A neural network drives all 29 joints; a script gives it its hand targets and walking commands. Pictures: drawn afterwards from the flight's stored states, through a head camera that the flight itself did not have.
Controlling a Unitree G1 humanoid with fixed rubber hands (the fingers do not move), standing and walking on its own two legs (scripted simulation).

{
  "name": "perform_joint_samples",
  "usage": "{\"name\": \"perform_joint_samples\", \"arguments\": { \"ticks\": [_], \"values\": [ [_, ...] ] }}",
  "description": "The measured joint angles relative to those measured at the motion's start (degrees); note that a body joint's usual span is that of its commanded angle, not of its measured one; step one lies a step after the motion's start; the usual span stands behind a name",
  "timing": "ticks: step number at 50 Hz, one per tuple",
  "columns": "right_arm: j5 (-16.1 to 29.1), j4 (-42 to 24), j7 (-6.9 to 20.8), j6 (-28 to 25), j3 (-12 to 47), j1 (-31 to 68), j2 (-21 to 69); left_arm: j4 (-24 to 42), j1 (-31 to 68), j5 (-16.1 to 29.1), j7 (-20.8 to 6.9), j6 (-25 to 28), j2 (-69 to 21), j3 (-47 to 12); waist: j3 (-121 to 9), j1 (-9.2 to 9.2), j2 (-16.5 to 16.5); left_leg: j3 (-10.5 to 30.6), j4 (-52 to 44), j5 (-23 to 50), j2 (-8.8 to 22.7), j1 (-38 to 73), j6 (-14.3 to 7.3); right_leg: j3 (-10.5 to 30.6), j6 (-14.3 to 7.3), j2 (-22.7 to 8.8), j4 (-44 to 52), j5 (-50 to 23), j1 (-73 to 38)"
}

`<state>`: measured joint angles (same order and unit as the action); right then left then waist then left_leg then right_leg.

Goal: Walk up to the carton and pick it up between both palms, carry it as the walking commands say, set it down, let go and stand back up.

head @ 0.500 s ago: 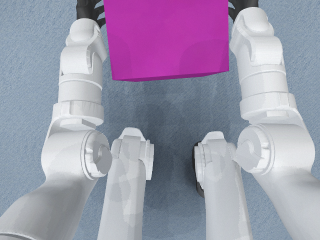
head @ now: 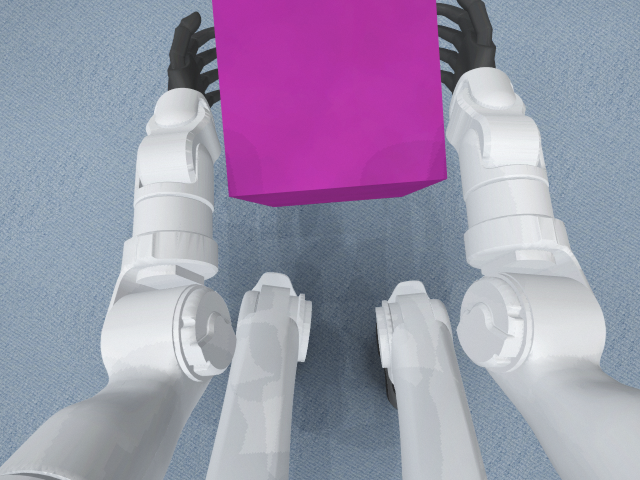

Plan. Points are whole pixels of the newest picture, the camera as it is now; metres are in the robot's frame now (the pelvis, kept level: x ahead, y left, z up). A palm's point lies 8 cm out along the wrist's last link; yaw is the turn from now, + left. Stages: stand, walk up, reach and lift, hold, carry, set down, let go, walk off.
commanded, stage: reach and lift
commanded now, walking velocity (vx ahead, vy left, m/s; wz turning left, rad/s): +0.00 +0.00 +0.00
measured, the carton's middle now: (330, 111) +0.52 +0.03 -0.16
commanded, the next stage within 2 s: none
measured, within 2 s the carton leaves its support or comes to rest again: neither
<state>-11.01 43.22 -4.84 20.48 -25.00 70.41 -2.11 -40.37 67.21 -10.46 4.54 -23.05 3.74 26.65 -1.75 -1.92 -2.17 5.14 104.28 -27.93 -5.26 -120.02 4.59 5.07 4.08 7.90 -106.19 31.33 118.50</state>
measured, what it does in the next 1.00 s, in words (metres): rises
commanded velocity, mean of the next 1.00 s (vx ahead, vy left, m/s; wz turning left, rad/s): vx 0.00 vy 0.00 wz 0.00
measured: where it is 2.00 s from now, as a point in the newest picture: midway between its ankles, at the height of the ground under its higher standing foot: (334, 367)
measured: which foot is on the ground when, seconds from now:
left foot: down 0.00-1.00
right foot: down 0.00-1.00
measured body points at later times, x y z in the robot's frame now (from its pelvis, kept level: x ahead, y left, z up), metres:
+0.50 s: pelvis +0.01 +0.00 +0.05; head +0.27 +0.02 +0.42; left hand +0.50 +0.18 -0.02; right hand +0.53 -0.11 -0.01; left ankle +0.12 +0.14 -0.43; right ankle +0.10 -0.13 -0.43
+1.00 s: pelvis +0.03 +0.00 +0.11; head +0.25 +0.02 +0.50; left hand +0.48 +0.18 +0.05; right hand +0.51 -0.11 +0.06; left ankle +0.12 +0.14 -0.43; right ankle +0.10 -0.13 -0.43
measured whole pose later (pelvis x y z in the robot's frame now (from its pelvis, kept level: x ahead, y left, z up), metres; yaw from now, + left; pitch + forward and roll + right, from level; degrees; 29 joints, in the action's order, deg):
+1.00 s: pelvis +0.03 +0.00 +0.11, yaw +0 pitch +38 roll -1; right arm -12.4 39.8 -3.2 19.4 -24.4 52.8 3.0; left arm -35.9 49.6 -12.9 4.0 -22.3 -3.1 26.7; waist -10.3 -1.7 -1.2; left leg 7.3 83.8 -26.1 -5.8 -95.9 3.7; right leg 6.4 3.2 7.6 -84.6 28.9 94.0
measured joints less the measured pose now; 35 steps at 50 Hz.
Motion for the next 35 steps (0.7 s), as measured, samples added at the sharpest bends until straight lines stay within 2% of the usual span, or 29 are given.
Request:
{"name": "perform_joint_samples", "arguments": {
  "ticks": [35],
  "values": [
    [-1.5,-2.62,1.42,0.09,-0.29,-11.63,3.68,3.44,-11.69,-1.99,-0.43,-0.23,-5.02,0.7,-7.16,0.14,0.84,1.47,-13.69,1.22,-0.55,15.22,-0.51,0.89,-0.46,-0.13,14.37,-1.61,-15.44]
  ]
}}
